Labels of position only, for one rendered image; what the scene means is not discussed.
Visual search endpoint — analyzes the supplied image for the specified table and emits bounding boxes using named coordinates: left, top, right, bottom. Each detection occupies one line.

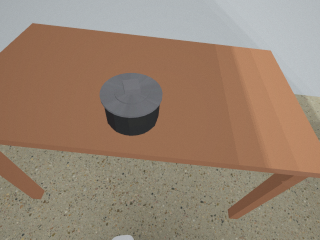
left=0, top=23, right=320, bottom=219

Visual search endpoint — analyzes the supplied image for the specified knob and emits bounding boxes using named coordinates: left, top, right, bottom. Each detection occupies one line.
left=122, top=79, right=141, bottom=96

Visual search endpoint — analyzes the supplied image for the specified lid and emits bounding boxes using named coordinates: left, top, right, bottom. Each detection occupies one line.
left=99, top=73, right=163, bottom=118

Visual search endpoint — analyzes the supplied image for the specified pot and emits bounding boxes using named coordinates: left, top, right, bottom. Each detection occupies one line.
left=104, top=106, right=160, bottom=136

